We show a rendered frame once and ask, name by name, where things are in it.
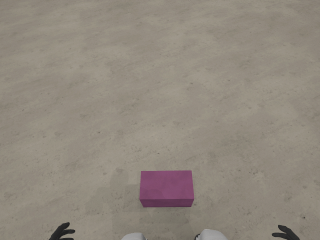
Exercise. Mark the left robot hand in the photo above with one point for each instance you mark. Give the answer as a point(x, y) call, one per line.
point(61, 231)

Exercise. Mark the robot right thigh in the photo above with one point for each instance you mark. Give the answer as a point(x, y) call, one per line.
point(209, 234)

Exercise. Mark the carton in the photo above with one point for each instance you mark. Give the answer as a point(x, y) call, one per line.
point(166, 188)

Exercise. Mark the right robot hand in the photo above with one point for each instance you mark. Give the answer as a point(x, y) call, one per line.
point(288, 233)

